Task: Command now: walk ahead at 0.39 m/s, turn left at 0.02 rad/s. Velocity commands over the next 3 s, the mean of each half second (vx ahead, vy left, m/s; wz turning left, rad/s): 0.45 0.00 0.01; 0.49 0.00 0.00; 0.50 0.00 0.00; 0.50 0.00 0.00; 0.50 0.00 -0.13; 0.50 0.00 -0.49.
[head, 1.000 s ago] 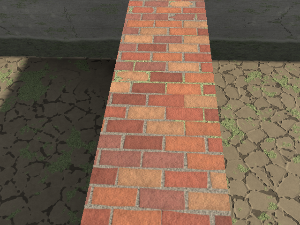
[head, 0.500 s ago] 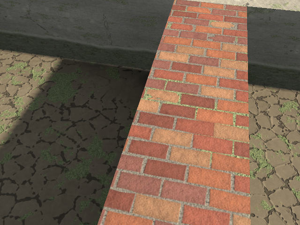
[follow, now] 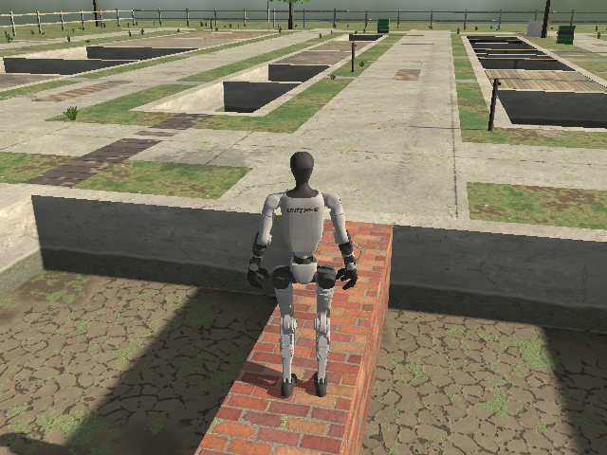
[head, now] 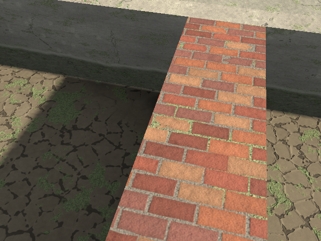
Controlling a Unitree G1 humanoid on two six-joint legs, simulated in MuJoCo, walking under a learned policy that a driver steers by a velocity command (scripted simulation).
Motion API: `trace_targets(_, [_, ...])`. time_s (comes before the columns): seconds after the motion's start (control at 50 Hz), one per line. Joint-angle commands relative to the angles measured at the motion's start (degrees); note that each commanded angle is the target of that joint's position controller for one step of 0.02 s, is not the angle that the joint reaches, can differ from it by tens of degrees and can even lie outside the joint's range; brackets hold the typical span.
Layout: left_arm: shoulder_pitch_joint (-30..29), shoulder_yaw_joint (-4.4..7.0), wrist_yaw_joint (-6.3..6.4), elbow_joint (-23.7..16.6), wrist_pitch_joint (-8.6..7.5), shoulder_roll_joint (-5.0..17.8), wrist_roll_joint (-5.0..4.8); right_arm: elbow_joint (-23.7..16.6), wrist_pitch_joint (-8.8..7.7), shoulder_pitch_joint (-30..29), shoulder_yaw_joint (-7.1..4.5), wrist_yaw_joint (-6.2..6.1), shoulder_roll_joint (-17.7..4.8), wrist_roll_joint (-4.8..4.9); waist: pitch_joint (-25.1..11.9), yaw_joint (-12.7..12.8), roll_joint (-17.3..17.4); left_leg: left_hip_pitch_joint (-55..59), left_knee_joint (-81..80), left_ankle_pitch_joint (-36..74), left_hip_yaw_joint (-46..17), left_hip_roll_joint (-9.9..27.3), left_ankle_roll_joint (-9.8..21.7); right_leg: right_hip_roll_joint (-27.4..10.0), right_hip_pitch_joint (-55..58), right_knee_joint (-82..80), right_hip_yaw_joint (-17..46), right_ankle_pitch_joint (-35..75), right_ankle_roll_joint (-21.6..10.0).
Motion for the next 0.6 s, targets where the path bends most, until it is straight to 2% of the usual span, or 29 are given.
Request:
trace_targets(0.02, [15.87, 3.17, 0.27, 2.58, -0.57, 9.40, 0.30, -7.77, -3.15, -13.15, -1.36, -0.07, -6.02, 1.53, 3.90, 8.38, -6.75, -40.58, 22.92, -14.17, 1.40, 3.00, -4.33, -28.70, 26.73, -10.40, 34.60, 24.88, -18.61])
trace_targets(0.04, [17.33, 2.49, 0.40, 3.27, -0.20, 7.09, 0.93, -8.32, -3.27, -14.01, -1.66, 0.09, -6.20, 2.32, 4.51, 7.86, -2.15, -44.31, 30.60, -14.74, -0.08, 5.02, -4.06, -29.16, 25.86, -11.40, 34.19, 22.18, -17.76])
trace_targets(0.06, [14.03, 2.01, 0.80, 2.54, 0.07, 6.52, 1.10, -8.94, -3.07, -13.11, -1.14, 0.61, -4.68, 2.59, 5.00, 5.18, -1.34, -44.57, 32.00, -12.06, -0.43, 7.88, -3.37, -27.41, 22.39, -13.19, 29.92, 17.80, -14.96])
trace_targets(0.08, [9.80, 1.55, 1.09, 1.25, 0.24, 5.66, 0.84, -9.11, -3.09, -12.75, -0.72, 1.29, -4.02, 2.34, 6.35, 3.18, -1.01, -41.55, 27.85, -7.91, 0.89, 9.43, -2.70, -24.24, 17.14, -16.10, 24.91, 14.26, -12.19])
trace_targets(0.1, [6.18, 1.93, 1.07, 0.24, 0.83, 7.21, 0.20, -8.14, -3.28, -11.56, -0.46, 2.09, -3.12, 1.95, 6.98, 1.72, -2.69, -33.35, 19.44, -4.77, 3.06, 9.88, -2.07, -20.92, 10.33, -18.04, 19.04, 11.78, -9.49])
trace_targets(0.12, [2.68, 1.78, 1.01, -0.82, 1.29, 7.55, 0.05, -7.80, -3.44, -12.31, 0.49, 2.86, -1.34, 1.02, 7.88, 0.77, -2.85, -21.55, 11.57, -0.03, 6.90, 8.16, -1.79, -16.54, 0.62, -19.22, 12.60, 13.59, -7.42])
trace_targets(0.14, [2.73, 1.93, 0.88, -0.84, 1.58, 8.28, 0.12, -7.55, -3.41, -12.79, 0.87, 3.27, -0.13, 0.35, 7.40, 0.83, -4.16, -10.85, 7.09, 4.57, 10.08, 5.66, -1.47, -14.09, -6.47, -19.98, 8.75, 15.81, -6.53])
trace_targets(0.16, [4.48, 2.32, 1.03, -0.27, 1.65, 10.19, -0.13, -6.63, -2.93, -10.57, 0.33, 3.02, -1.25, 0.31, 6.76, 0.01, -6.85, -4.37, 5.01, 7.85, 11.94, 3.59, -1.49, -13.76, -9.20, -19.90, 8.18, 17.78, -6.75])
trace_targets(0.18, [5.11, 3.14, 1.12, -0.89, 1.50, 12.39, -1.23, -5.83, -3.12, -6.84, -0.32, 2.10, -2.74, 0.14, 5.92, -2.45, -7.69, 0.97, 0.57, 12.42, 13.58, 2.07, -0.77, -13.37, -10.11, -17.78, 7.88, 19.30, -6.85])
trace_targets(0.2, [5.25, 3.16, 0.77, -0.60, 1.27, 12.49, -1.46, -4.56, -2.98, -3.62, -1.43, 1.34, -4.97, 0.60, 5.82, -4.68, -7.64, 5.08, -4.26, 16.01, 13.40, 1.83, 0.23, -12.17, -9.89, -12.81, 6.42, 22.53, -5.54])
trace_targets(0.22, [6.61, 2.87, 0.39, -0.30, 1.31, 11.61, -1.26, -3.06, -2.56, 0.66, -2.60, 0.70, -7.12, 0.51, 3.51, -6.46, -5.84, 9.79, -7.17, 16.93, 13.63, 1.77, 1.18, -10.64, -9.40, -5.21, 4.23, 27.33, -4.09])
trace_targets(0.24, [6.39, 2.65, 0.63, -0.88, 1.01, 10.24, -0.95, -0.20, -2.37, 9.60, -3.60, -0.01, -7.82, 1.06, -1.30, -9.89, -1.45, 20.59, -7.28, 14.52, 8.81, 5.18, 2.20, -8.89, -14.58, 6.83, 2.15, 25.75, -2.90])
trace_targets(0.26, [6.04, 0.92, 0.99, -2.33, 0.78, 4.68, 0.79, 0.64, -2.35, 16.00, -4.51, -0.68, -13.27, 0.51, -3.33, -9.58, 11.09, 24.09, -13.21, 10.27, -14.44, 20.32, 5.35, -2.76, -24.09, 28.32, 0.09, 0.91, 0.32])
trace_targets(0.28, [6.54, 0.47, 1.31, -4.65, 0.20, 2.51, -1.43, 1.15, -2.72, 20.54, -4.16, -0.66, -14.37, -1.52, -11.68, -9.62, 18.94, 28.36, -28.63, -12.09, -45.87, 30.15, 12.96, 2.98, -34.10, 47.26, 7.56, -8.47, 1.92])
trace_targets(0.3, [3.15, 0.96, 0.99, -5.13, -0.54, 4.89, -2.84, 0.68, -3.23, 14.38, -3.38, -0.62, -10.96, -1.44, -2.10, -7.73, 10.97, 22.69, -31.01, -23.71, -43.83, 29.70, 13.16, -0.56, -42.79, 52.91, 9.29, -5.60, 1.18])
trace_targets(0.32, [-0.35, 1.36, 0.71, -5.31, -0.79, 6.25, -3.09, 0.33, -3.58, 10.87, -2.78, -0.69, -7.87, -1.91, 4.95, -6.52, 6.62, 16.54, -30.28, -19.35, -34.01, 28.37, 12.72, -2.96, -46.38, 54.77, 6.94, -1.18, 0.18])
trace_targets(0.34, [-0.16, 1.64, 0.80, -4.49, -0.21, 6.39, -2.63, -0.44, -4.04, 6.21, -1.84, -0.21, -5.08, -1.96, 6.53, -3.65, 2.96, 11.02, -29.82, -8.30, -24.52, 25.36, 12.01, -5.97, -43.00, 53.10, 4.97, 4.25, -0.04])
trace_targets(0.36, [2.06, 2.06, 0.76, -3.76, 0.74, 6.77, -2.31, -1.03, -4.60, 2.58, -0.99, 0.42, -2.48, -2.50, 5.39, -0.77, 2.35, 4.49, -30.16, -0.66, -17.50, 21.98, 11.51, -7.78, -37.08, 50.13, 4.73, 7.61, 0.07])
trace_targets(0.38, [4.52, 2.16, 0.45, -2.58, 1.99, 6.17, -2.22, -0.75, -4.85, 0.14, -0.34, 0.63, -0.30, -2.60, 5.12, 1.92, 4.19, -1.24, -31.37, 1.75, -12.24, 19.44, 10.62, -8.61, -31.92, 48.90, 4.36, 8.73, 0.20])
trace_targets(0.4, [5.36, 2.31, 0.06, -1.59, 3.12, 6.42, -2.68, -0.16, -5.10, -0.39, 0.20, 0.75, 0.66, -3.02, 4.90, 2.59, 4.36, -4.19, -32.01, 5.55, -8.10, 18.20, 10.04, -7.85, -28.65, 48.54, 3.26, 8.85, 0.29])
trace_targets(0.44, [4.57, 2.12, -0.19, -1.32, 4.09, 5.65, -2.00, 0.97, -5.31, 0.80, 0.42, 0.66, -0.08, -2.91, 5.57, 2.89, 4.06, -6.85, -33.54, 11.20, -2.16, 16.75, 10.24, -6.41, -26.92, 45.99, 1.31, 12.04, 1.14])
trace_targets(0.48, [0.11, 1.83, -0.43, -2.59, 4.37, 4.95, -1.27, 2.67, -5.09, 3.93, 0.42, 0.61, -1.19, -2.51, 6.66, 1.40, 2.68, -1.68, -34.34, 14.24, -1.30, 17.49, 10.26, -7.13, -32.03, 42.19, 1.17, 16.53, 1.57])
trace_targets(0.52, [-5.51, 1.20, -0.30, -4.38, 3.99, 3.81, -0.93, 3.88, -4.67, 6.79, 0.35, 0.31, -1.68, -2.43, 7.64, -0.62, 1.15, 4.50, -33.98, 17.65, -0.55, 18.37, 9.60, -7.81, -35.65, 34.15, 1.37, 20.25, 2.04])
trace_targets(0.6, [-15.53, -0.37, -0.75, -7.66, 3.21, 1.91, -0.89, 4.80, -3.59, 9.51, -0.42, -0.41, -4.11, -1.61, 10.62, -3.88, 2.83, 11.15, -35.01, 23.23, 1.17, 20.64, 9.16, -7.04, -35.41, 19.23, -1.38, 21.82, 2.13])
